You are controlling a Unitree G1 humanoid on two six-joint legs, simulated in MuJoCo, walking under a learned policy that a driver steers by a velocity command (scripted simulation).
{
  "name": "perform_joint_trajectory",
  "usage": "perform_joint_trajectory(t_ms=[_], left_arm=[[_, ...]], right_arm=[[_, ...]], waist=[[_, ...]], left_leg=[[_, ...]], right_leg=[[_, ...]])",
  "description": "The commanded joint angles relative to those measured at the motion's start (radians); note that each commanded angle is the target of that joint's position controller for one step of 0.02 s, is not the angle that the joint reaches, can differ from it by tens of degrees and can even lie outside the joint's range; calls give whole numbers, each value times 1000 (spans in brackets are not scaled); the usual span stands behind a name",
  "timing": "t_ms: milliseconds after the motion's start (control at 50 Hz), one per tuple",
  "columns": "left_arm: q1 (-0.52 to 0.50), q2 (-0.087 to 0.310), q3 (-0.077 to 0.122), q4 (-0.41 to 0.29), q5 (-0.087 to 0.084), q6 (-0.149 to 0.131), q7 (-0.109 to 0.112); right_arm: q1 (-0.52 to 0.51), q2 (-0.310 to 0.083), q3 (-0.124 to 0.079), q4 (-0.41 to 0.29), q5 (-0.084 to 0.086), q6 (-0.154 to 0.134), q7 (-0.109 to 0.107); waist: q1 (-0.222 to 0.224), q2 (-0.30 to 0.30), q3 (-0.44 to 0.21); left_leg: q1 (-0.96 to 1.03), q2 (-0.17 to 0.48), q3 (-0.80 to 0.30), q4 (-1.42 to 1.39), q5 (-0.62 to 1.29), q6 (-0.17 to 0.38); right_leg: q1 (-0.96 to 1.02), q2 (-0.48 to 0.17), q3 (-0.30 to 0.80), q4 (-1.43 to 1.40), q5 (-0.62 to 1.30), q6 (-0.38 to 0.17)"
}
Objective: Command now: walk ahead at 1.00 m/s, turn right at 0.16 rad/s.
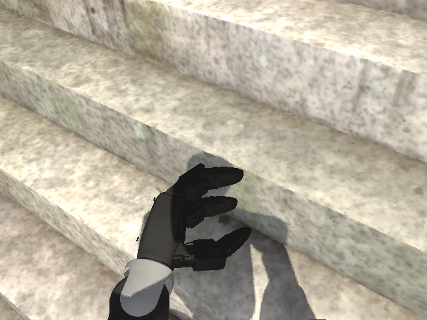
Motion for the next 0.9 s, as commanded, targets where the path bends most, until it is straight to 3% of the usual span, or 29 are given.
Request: perform_joint_trajectory(t_ms=[20,40,80,100,140,240,320,380,420,440,460,480,500,520,540,560,580,600,620,640,660,680,720,740,760,800,840,860,900], left_arm=[[470,405,210,141,-18,20,5],[552,420,227,219,-28,29,1],[504,371,209,370,49,57,0],[349,257,185,319,27,44,4],[378,166,183,362,-28,35,1],[481,197,198,502,-40,15,-7],[509,238,205,529,-30,9,11],[897,220,223,654,-56,54,13],[992,187,233,713,-61,73,37],[963,184,238,719,-56,75,48],[734,211,246,673,-35,71,46],[456,305,271,573,0,44,47],[180,423,295,446,-2,20,60],[38,304,277,295,19,20,38],[84,176,238,246,-26,-3,18],[85,77,197,178,-115,-24,9],[132,76,186,126,-158,-10,-6],[140,29,142,81,-153,-5,-24],[-44,-47,85,57,-78,-44,-41],[-46,12,80,16,-43,-65,-58],[58,110,80,10,-3,-68,-77],[235,210,96,73,-7,-54,-98],[477,320,180,251,-44,40,-58],[463,413,218,287,-38,47,-65],[295,381,215,260,-25,48,-64],[439,360,237,355,-22,55,-26],[533,296,243,453,-9,22,-14],[430,337,257,458,-53,1,4],[-223,523,291,253,-3,-29,48]], right_arm=[[-221,-420,-130,-122,-64,-43,1],[-291,-360,-124,-166,-76,-46,4],[-409,-7,-59,-333,-127,-63,46],[-331,15,-52,-375,-97,-95,84],[-382,49,-11,-401,-99,-121,115],[-370,123,59,-410,-103,-130,106],[-583,132,84,-484,-126,-115,47],[-843,169,90,-542,-88,-145,47],[-899,167,88,-581,-100,-183,79],[-890,156,85,-597,-101,-189,82],[-743,91,55,-593,-90,-194,68],[-321,-113,-25,-472,-105,-196,54],[7,-220,-103,-305,11,-153,31],[64,-224,-119,-100,59,-114,34],[-76,-25,-53,-34,-29,-79,44],[-105,118,-11,25,-149,-59,52],[-129,123,-20,71,-230,-62,38],[-180,120,-37,98,-209,-51,20],[78,113,-57,169,-202,-33,26],[66,-56,-93,141,-184,-28,7],[-177,-198,-132,37,-111,-15,-10],[-425,-248,-147,-93,-42,-9,-40],[-411,-313,-162,-141,-16,-26,-28],[-517,-237,-124,-236,-33,-56,-28],[-436,-194,-106,-301,-18,-120,18],[-498,-174,-70,-337,-15,-116,72],[-633,-22,3,-476,-46,-103,67],[-663,50,53,-593,-71,-105,84],[127,-232,-45,-384,-82,-91,85]], waist=[[265,11,-297],[247,-67,-264],[3,-707,37],[-99,-483,206],[-119,-136,303],[-150,34,174],[-83,-48,59],[125,-123,68],[121,-196,-9],[89,-244,-64],[-91,-303,-124],[-328,-343,-298],[-483,-194,-359],[-335,224,-132],[-188,343,178],[-96,413,250],[-44,331,114],[-17,173,7],[-143,-42,-123],[-82,-99,-335],[47,-164,-474],[153,-84,-569],[215,-128,-500],[186,-588,-509],[15,-870,-676],[35,-527,-485],[46,-328,-109],[-60,-285,-49],[-579,-44,-118]], left_leg=[[-22,228,61,249,1921,160],[95,219,76,503,1784,181],[-559,-149,-33,1286,147,98],[-781,-149,-110,1580,75,75],[-968,-84,-17,1704,82,61],[-1153,8,68,1796,90,11],[-913,43,225,1543,151,-36],[-1482,-4,275,1526,-200,-60],[-1519,-40,305,1421,-428,-51],[-1289,-73,310,1225,-535,-29],[-683,-100,277,776,-590,23],[58,-29,82,409,-308,77],[298,109,-40,-45,202,91],[341,243,7,-266,741,88],[334,265,106,-311,940,38],[542,305,186,101,1651,-10],[835,451,129,326,1897,79],[912,463,197,264,1607,60],[1066,373,203,386,1968,32],[1144,357,183,466,2290,11],[948,273,215,542,2379,-40],[610,269,150,545,2047,-15],[275,377,25,607,1649,82],[-332,113,102,940,280,-57],[-897,-16,60,1523,-223,-176],[-1334,-40,161,1802,-485,-228],[-1596,-58,326,1849,-805,-246],[-1432,25,256,1578,-890,-166],[-171,-64,358,959,-694,-71]], right_leg=[[829,77,-114,-434,-185,-10],[781,55,2,-780,-124,-70],[778,-16,898,-1497,-174,-244],[656,-113,1110,-1591,-466,-264],[580,-96,825,-1397,-241,-233],[684,-28,597,-1385,156,-190],[588,-69,546,-1495,518,-205],[1339,-114,639,-1470,805,-208],[1687,-92,534,-1339,1475,-141],[1646,-68,479,-1303,1840,-93],[1340,17,398,-1237,2240,-7],[962,72,447,-1001,2495,146],[930,33,416,-571,1935,157],[632,162,256,-135,421,168],[94,192,138,452,-280,142],[-460,206,67,964,-556,64],[-767,118,57,1107,-652,34],[-848,17,104,951,-654,11],[-822,39,-65,770,-622,-3],[-624,10,-72,423,-553,5],[-175,-44,-29,-257,-341,-10],[358,-108,169,-901,-125,-50],[855,-122,220,-1298,98,-116],[1446,-138,401,-1250,588,-183],[2007,-190,517,-957,1219,-284],[2074,-257,448,-978,1500,-254],[1828,-164,352,-1087,1318,-114],[1524,-115,313,-1173,1138,-48],[578,14,141,-1130,1338,-41]])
